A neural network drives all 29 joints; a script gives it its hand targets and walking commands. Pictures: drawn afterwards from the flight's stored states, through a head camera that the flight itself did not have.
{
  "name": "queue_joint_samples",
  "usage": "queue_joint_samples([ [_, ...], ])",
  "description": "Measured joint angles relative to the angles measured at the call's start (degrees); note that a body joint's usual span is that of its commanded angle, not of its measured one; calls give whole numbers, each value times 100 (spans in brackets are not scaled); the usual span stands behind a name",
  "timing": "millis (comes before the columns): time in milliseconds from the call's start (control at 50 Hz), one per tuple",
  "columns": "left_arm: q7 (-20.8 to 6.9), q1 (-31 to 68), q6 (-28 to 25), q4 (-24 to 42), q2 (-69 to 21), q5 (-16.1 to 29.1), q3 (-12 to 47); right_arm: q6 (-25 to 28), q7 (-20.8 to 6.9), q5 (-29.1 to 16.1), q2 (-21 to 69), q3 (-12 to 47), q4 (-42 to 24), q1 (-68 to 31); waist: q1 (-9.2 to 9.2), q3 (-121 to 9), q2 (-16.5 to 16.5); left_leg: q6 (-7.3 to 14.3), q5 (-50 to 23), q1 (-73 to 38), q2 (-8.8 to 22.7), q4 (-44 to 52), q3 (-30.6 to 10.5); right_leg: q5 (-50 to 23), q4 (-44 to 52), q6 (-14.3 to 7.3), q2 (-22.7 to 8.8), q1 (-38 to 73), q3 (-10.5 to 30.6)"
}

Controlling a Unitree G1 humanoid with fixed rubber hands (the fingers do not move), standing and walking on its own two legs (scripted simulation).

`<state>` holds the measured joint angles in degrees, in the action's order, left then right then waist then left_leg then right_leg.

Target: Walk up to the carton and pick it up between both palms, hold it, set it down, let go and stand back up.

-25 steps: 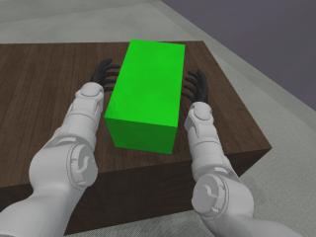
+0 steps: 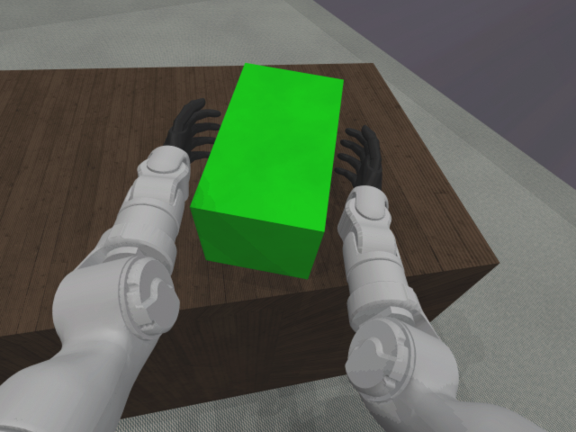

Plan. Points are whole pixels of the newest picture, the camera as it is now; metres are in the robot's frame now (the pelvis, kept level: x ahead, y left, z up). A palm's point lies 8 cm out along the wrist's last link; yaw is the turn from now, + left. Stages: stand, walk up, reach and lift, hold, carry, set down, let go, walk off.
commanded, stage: set down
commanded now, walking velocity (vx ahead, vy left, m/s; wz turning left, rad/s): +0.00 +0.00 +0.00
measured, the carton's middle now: (275, 168) +0.50 -0.07 +0.06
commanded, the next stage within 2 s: none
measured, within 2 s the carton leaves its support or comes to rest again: rests again in 0.22 s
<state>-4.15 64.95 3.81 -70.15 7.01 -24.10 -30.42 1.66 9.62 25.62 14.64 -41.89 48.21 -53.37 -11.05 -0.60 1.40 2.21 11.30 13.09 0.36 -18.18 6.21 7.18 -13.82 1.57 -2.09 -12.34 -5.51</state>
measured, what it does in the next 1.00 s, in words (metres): stands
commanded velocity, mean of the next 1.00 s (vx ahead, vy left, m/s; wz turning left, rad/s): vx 0.00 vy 0.00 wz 0.00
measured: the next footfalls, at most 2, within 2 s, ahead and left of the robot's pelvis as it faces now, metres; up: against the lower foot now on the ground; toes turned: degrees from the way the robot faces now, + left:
none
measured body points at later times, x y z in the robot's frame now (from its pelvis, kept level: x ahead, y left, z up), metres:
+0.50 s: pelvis +0.01 +0.00 +0.00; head +0.07 +0.01 +0.45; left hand +0.50 +0.07 +0.11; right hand +0.41 -0.18 +0.10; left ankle -0.03 +0.08 -0.75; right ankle -0.01 -0.13 -0.75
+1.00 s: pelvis +0.00 +0.00 +0.00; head +0.08 +0.01 +0.44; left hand +0.50 +0.07 +0.11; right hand +0.41 -0.18 +0.10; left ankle -0.03 +0.08 -0.75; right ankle -0.01 -0.13 -0.75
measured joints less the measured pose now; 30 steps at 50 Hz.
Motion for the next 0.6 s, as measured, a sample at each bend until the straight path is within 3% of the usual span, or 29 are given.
queue_joint_samples([
  [260,-133,-18,-34,97,-36,-224,-263,-10,-29,199,109,-49,-171,49,23,121,-13,-2,-58,-14,-14,89,-7,-15,19,-6,-6,-19,-4],
  [600,-233,-141,-103,306,-160,-434,-295,475,-29,296,107,-46,-99,282,119,84,-36,-20,26,34,29,32,-3,-8,59,-13,33,-36,-43],
])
